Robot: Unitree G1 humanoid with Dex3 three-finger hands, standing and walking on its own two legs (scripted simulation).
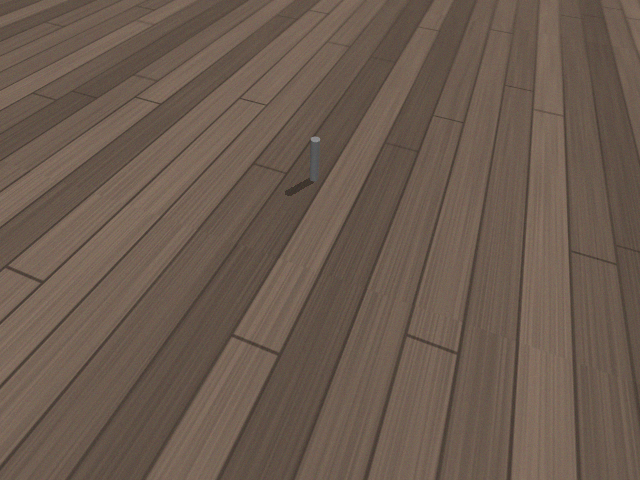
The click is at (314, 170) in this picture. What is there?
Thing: slim round
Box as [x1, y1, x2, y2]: [310, 137, 319, 181]
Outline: 318,137 312,137 310,145 310,179 313,181 317,180 318,175
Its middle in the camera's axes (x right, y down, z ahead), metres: -0.02 -0.37 +1.82
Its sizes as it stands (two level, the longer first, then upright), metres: 0.044 0.044 0.230
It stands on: the floor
